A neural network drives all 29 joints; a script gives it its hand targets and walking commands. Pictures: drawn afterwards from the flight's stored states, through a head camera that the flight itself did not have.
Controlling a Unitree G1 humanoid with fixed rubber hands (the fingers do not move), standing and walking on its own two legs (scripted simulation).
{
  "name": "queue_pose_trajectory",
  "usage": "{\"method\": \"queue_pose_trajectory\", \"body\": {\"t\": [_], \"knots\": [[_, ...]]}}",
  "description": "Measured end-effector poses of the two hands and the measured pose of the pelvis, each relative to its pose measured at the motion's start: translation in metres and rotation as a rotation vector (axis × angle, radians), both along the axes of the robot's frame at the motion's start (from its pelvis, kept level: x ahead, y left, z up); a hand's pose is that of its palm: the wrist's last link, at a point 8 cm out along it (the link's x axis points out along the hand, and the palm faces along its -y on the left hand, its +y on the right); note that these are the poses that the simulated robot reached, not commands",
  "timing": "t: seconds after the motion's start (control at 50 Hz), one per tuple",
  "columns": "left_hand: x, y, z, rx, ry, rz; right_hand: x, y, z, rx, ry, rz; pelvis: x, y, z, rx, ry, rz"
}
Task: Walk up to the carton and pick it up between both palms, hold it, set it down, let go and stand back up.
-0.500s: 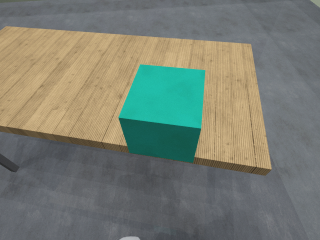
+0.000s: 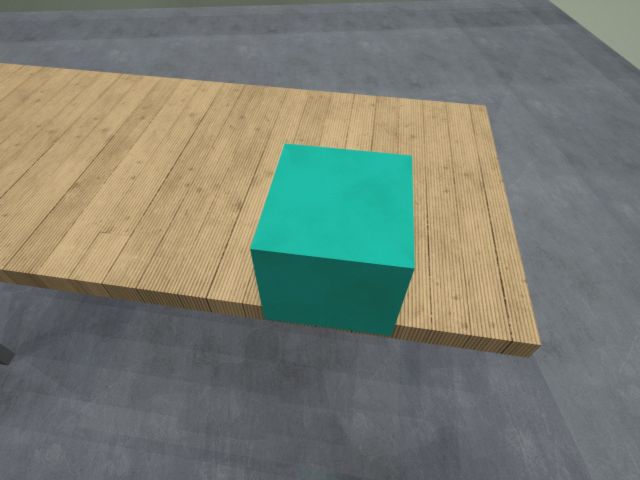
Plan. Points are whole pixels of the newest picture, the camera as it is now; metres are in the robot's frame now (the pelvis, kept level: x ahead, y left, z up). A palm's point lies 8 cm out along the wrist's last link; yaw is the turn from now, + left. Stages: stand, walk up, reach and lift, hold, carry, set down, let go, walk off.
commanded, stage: walk up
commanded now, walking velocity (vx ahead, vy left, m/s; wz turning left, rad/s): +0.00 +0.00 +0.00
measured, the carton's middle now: (337, 238) +0.46 +0.00 +0.00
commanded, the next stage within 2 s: stand in 1.72 s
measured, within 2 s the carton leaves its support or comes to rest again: neither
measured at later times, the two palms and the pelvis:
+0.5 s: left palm out of the picture -0.03 +0.19 -0.15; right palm out of the picture -0.02 -0.21 -0.15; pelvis +0.01 -0.01 +0.00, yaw -1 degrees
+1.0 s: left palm out of the picture -0.01 +0.25 -0.16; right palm out of the picture -0.02 -0.18 -0.14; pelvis -0.01 +0.03 +0.00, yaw -3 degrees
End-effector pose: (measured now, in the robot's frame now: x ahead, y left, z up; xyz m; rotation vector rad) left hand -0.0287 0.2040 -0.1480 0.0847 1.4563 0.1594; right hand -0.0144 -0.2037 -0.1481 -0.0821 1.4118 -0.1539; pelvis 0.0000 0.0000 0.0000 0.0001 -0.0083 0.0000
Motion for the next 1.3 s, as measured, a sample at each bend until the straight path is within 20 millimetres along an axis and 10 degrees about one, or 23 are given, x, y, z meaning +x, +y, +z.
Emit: {"method": "queue_pose_trajectory", "body": {"t": [0.48,0.72,0.84,1.06,1.3], "knots": [[0.001,-0.014,-0.001,-0.003,0.018,-0.003,-0.009,-0.008,-0.001,-0.003,0.065,-0.008,0.007,-0.011,0.0,-0.003,-0.008,-0.001],[0.035,0.015,0.003,0.084,-0.103,-0.041,-0.02,-0.034,-0.006,-0.072,0.087,-0.025,-0.008,-0.002,-0.007,0.014,0.016,-0.036],[0.028,0.044,-0.008,0.075,-0.06,-0.071,0.004,-0.017,-0.001,-0.102,-0.067,-0.051,-0.012,0.018,-0.011,-0.017,0.008,-0.052],[0.011,0.041,-0.006,-0.002,-0.015,-0.051,-0.018,0.03,0.007,-0.032,-0.005,-0.063,-0.006,0.031,0.0,0.001,-0.003,-0.052],[0.017,0.038,-0.003,0.05,-0.017,-0.103,-0.035,0.004,-0.008,-0.059,0.064,-0.097,-0.01,0.026,-0.009,0.013,0.019,-0.095]]}}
